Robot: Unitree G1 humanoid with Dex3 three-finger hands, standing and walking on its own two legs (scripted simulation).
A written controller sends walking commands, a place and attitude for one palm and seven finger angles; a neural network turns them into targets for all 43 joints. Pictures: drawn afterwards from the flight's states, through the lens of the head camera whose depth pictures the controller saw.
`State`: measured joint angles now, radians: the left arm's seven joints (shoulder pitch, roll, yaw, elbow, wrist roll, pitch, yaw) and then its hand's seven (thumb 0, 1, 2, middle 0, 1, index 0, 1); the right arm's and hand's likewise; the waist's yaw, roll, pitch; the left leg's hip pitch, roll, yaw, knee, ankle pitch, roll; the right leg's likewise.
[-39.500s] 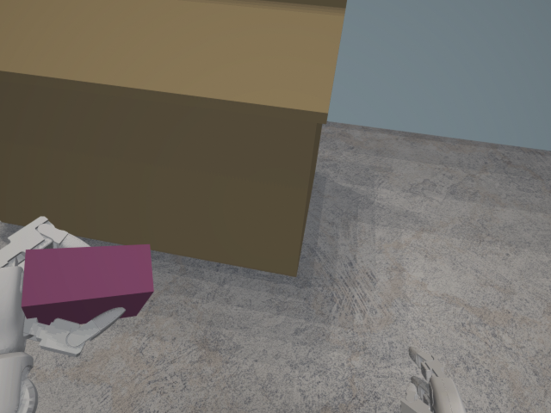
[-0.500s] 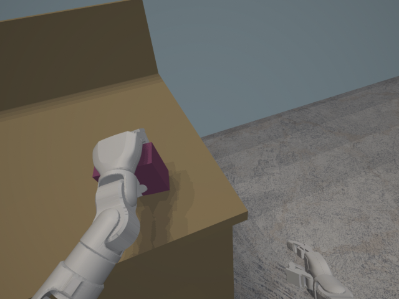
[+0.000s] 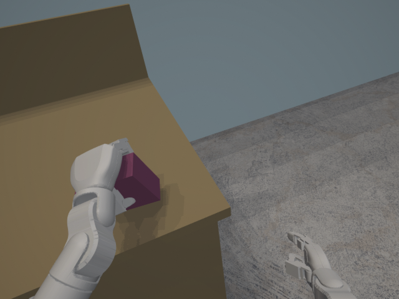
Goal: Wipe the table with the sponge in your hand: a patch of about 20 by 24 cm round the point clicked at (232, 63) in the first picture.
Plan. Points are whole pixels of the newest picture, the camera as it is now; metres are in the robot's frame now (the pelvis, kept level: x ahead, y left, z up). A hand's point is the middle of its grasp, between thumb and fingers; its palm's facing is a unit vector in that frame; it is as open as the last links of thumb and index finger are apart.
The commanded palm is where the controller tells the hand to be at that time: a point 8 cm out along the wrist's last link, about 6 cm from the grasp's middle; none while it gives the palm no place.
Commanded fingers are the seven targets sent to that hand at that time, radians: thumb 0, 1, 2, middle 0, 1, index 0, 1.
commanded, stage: slide back across to the middle lane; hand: left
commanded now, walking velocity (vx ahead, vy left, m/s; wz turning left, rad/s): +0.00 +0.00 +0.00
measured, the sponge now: (125, 189) +0.29 +0.18 +0.12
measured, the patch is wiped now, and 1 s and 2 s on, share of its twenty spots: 0.90 0.95 0.95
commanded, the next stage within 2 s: wipe forward along the middle lane in 0.42 s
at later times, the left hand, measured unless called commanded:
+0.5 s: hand (78, 190) +0.25 +0.25 +0.16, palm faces +0.21 -0.15 -0.97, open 9.4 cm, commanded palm +0.20 +0.26 +0.21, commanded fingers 0.00 0.10 1.30 -1.20 -1.60 -1.20 -1.60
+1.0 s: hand (74, 182) +0.28 +0.28 +0.15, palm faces +0.09 -0.07 -0.99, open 9.4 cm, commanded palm +0.25 +0.29 +0.19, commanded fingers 0.00 0.10 1.30 -1.20 -1.60 -1.20 -1.60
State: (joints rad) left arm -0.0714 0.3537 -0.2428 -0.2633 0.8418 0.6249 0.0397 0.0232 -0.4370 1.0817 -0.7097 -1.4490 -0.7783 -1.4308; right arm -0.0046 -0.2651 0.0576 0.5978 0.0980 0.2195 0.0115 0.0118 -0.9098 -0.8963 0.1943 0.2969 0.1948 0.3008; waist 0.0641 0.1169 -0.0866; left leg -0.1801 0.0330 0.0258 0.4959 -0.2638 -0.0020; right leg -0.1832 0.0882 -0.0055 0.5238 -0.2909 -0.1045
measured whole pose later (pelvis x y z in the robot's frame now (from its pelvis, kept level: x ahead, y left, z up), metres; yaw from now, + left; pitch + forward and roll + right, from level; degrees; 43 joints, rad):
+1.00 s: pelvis -0.02 +0.02 +0.00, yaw -1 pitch -3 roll +1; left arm -0.22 0.48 -0.16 0.03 0.90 0.56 -0.11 -0.03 -0.49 1.10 -0.78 -1.40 -0.83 -1.37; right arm 0.02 -0.28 0.06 0.68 0.08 0.06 -0.07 0.01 -0.91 -0.90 0.20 0.30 0.20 0.30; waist 0.09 0.13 -0.06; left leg -0.21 -0.02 -0.05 0.49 -0.24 -0.01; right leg -0.22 0.06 0.02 0.53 -0.27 -0.07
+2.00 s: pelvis -0.01 +0.02 +0.00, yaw +0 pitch +2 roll +0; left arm -0.59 0.56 -0.06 0.63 0.93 0.31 -0.09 0.00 -0.52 1.14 -0.79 -1.40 -0.84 -1.39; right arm 0.18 -0.32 0.03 0.71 0.09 0.11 -0.07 0.01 -0.91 -0.90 0.20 0.30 0.20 0.30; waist 0.01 0.10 -0.08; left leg -0.32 -0.01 -0.07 0.51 -0.24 0.01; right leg -0.30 0.08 0.00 0.50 -0.24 -0.07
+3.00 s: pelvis +0.02 +0.07 +0.01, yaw +1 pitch +3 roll -1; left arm -0.49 0.66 0.02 0.46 0.92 0.28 -0.15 -0.01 -0.50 1.13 -0.77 -1.41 -0.81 -1.43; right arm 0.12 -0.30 0.03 0.65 0.08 0.11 -0.05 0.01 -0.91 -0.90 0.20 0.30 0.20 0.30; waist 0.05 0.08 -0.05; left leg -0.26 -0.06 -0.06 0.46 -0.25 0.05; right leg -0.21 0.02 0.01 0.40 -0.24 -0.01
